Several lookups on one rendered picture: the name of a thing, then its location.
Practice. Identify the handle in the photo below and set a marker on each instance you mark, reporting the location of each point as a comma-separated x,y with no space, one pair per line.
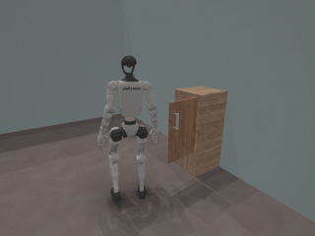
176,121

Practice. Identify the robot right shin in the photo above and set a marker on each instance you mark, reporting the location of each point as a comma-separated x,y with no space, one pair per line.
142,173

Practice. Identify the left robot upper arm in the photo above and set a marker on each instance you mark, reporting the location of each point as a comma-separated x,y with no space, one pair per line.
110,96

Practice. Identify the robot left forearm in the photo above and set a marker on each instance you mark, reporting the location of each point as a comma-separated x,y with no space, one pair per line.
105,121

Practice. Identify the cupboard door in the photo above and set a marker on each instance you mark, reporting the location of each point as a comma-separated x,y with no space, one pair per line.
181,142

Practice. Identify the robot left hand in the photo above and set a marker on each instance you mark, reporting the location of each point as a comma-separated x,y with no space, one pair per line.
101,139

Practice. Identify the robot right forearm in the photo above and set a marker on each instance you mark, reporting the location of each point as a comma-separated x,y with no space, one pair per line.
154,118

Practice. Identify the robot right hand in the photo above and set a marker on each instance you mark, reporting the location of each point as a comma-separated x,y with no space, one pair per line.
155,132

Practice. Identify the robot left foot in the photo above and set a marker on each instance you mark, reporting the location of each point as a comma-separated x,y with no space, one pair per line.
115,195

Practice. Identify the right robot upper arm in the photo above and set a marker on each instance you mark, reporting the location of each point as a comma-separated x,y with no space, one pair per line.
147,87

